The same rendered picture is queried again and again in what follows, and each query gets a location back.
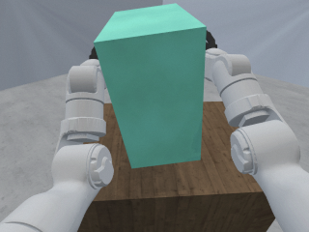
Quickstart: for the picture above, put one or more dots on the pedestal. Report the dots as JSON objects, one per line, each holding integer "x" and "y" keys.
{"x": 205, "y": 195}

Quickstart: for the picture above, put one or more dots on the robot left forearm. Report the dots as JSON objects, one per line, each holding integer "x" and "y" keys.
{"x": 84, "y": 106}

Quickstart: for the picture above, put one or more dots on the robot right hand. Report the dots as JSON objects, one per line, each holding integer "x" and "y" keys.
{"x": 210, "y": 41}

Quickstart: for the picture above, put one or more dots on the carton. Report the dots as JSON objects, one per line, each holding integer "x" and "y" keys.
{"x": 153, "y": 63}

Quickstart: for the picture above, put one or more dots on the robot left hand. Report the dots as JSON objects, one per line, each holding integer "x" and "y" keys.
{"x": 93, "y": 54}

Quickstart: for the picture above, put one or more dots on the robot right forearm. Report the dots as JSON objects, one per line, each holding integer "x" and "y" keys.
{"x": 244, "y": 101}

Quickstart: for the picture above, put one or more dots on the right robot upper arm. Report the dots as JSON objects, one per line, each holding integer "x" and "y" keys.
{"x": 268, "y": 151}

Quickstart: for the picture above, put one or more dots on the left robot upper arm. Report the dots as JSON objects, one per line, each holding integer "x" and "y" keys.
{"x": 78, "y": 174}

